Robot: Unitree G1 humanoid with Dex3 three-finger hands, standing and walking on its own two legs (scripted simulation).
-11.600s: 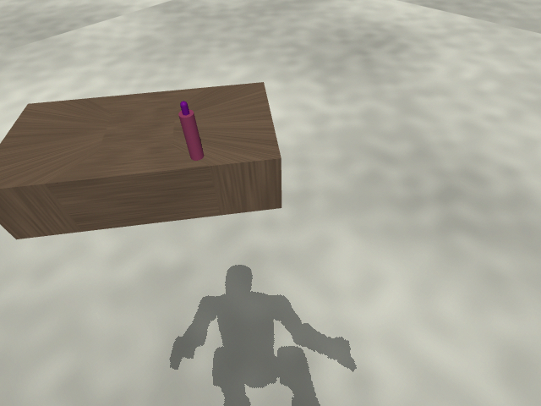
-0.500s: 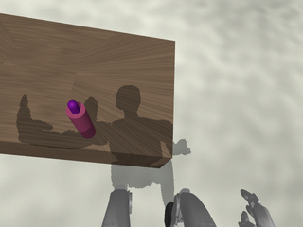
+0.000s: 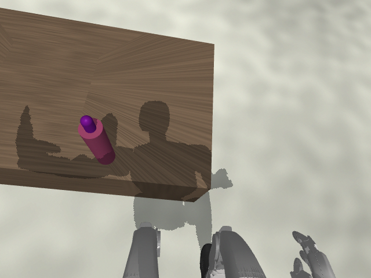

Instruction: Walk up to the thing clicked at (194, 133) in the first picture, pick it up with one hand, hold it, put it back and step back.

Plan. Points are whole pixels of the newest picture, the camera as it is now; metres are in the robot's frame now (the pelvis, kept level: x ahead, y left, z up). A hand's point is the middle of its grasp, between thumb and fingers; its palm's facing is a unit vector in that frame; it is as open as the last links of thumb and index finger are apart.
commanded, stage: go down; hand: left
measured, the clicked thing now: (97, 141) +0.45 +0.26 -0.19
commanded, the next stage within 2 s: none
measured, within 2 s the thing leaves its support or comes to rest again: neither
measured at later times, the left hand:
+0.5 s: hand out of the picture +0.32 +0.46 +0.03, palm faces +0.30 -0.95 -0.06, open 17.5 cm
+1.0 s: hand out of the picture +0.33 +0.46 +0.03, palm faces +0.29 -0.95 -0.05, open 17.5 cm
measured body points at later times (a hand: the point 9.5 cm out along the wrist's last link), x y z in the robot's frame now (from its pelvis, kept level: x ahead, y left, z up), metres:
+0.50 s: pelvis +0.00 +0.00 -0.01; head +0.16 +0.07 +0.40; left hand +0.30 +0.51 +0.04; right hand +0.13 -0.27 -0.09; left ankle +0.03 +0.10 -0.62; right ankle +0.04 -0.16 -0.62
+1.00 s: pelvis +0.00 +0.00 -0.02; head +0.17 +0.08 +0.39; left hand +0.31 +0.51 +0.03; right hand +0.13 -0.27 -0.10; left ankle +0.03 +0.10 -0.62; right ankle +0.04 -0.16 -0.62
